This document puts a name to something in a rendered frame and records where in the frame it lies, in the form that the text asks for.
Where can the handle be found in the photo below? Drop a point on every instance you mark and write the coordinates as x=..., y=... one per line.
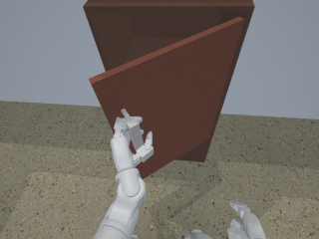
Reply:
x=134, y=130

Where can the cupboard door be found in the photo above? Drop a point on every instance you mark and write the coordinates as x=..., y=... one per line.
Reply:
x=176, y=90

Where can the robot left hand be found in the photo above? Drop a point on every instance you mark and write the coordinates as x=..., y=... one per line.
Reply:
x=120, y=145

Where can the robot right hand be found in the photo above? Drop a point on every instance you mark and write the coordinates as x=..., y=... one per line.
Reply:
x=248, y=228

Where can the robot right shin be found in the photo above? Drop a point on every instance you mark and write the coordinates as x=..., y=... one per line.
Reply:
x=197, y=231

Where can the left robot forearm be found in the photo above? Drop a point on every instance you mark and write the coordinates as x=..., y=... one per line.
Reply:
x=123, y=214

